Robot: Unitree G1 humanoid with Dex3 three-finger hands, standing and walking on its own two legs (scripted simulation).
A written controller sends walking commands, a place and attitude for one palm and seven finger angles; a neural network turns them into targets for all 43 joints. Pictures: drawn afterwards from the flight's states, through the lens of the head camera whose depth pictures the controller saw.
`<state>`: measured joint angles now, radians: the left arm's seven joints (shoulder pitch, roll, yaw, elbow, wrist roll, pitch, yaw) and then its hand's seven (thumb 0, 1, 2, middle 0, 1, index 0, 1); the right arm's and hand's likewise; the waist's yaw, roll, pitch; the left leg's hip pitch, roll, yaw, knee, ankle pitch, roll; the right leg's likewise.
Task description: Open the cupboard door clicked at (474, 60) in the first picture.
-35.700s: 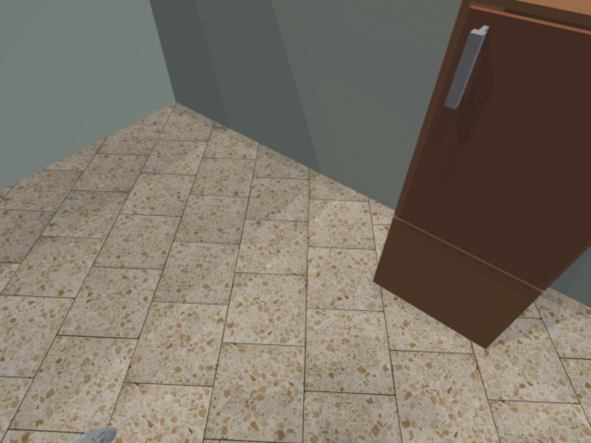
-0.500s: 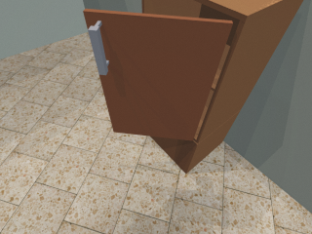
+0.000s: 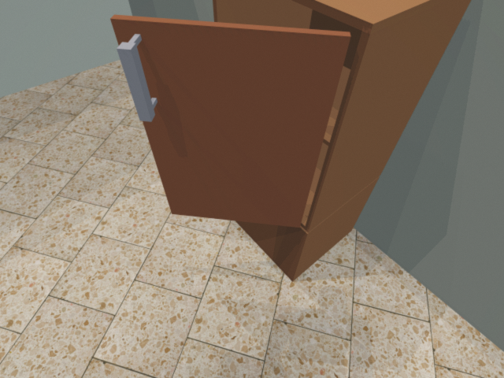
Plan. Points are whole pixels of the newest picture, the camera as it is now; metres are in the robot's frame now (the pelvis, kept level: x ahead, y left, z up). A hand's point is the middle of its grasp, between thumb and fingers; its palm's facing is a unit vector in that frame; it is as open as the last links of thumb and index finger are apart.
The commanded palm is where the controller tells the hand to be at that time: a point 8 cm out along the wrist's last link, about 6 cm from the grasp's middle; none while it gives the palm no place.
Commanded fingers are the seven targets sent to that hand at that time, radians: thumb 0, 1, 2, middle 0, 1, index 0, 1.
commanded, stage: look again from close up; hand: left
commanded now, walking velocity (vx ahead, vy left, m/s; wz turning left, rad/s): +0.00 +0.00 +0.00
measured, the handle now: (142, 79) +0.60 +0.24 +0.15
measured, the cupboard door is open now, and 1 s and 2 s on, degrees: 44 44 44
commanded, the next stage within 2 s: shuffle to correct the standing spot in 0.54 s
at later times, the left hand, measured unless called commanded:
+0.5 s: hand out of the picture +0.02 +0.23 -0.16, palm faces +0.00 -0.96 -0.26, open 7.4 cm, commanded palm none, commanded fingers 0.00 0.90 0.90 -0.20 -0.30 -0.20 -0.30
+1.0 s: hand out of the picture -0.08 +0.21 -0.18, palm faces +0.01 -0.99 -0.15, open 7.4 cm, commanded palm none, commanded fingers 0.00 0.90 0.90 -0.20 -0.30 -0.20 -0.30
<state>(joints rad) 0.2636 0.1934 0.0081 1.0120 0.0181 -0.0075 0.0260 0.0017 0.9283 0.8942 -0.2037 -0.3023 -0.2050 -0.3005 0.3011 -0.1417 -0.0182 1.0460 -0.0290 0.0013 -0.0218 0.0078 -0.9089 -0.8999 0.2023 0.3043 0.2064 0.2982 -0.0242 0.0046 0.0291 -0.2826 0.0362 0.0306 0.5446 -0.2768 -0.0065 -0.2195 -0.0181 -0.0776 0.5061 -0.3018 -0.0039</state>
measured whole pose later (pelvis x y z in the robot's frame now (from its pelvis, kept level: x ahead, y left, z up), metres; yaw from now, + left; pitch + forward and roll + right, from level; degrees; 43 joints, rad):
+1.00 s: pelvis -0.03 +0.05 +0.00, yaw -3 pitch -3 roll -1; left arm 0.44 0.13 0.03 1.08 0.03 0.02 0.02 0.00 0.91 0.89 -0.20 -0.30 -0.20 -0.30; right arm 0.41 -0.16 -0.02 1.09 -0.02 0.01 -0.01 0.00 -0.90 -0.90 0.20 0.30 0.20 0.30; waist 0.00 -0.02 0.01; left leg -0.27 -0.01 0.11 0.57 -0.27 0.06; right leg -0.25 -0.06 0.02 0.57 -0.32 0.02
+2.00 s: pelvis +0.02 +0.08 +0.00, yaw -7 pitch -1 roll -1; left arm 0.28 0.16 0.03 1.00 0.03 0.01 0.03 0.00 0.91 0.89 -0.20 -0.30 -0.20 -0.30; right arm 0.22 -0.18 -0.05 1.06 -0.02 0.05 -0.02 0.00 -0.90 -0.90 0.20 0.30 0.20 0.30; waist 0.00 0.03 0.02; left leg -0.34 0.04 0.07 0.61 -0.31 -0.01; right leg -0.19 -0.02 -0.04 0.49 -0.29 0.01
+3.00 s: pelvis +0.05 +0.09 +0.00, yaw -7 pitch +0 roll +1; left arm 0.25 0.17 -0.01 1.09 0.02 -0.01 0.03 0.00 0.91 0.89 -0.20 -0.30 -0.20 -0.30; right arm 0.21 -0.18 0.01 1.09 -0.01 -0.02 -0.02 0.00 -0.91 -0.90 0.20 0.30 0.20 0.30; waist 0.00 -0.01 0.04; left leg -0.20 -0.01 0.07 0.47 -0.27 0.03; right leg -0.15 -0.06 -0.02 0.48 -0.32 0.04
